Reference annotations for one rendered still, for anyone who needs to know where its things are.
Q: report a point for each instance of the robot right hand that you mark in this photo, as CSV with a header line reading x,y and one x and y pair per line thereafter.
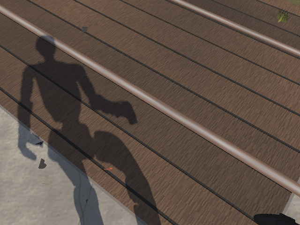
x,y
273,219

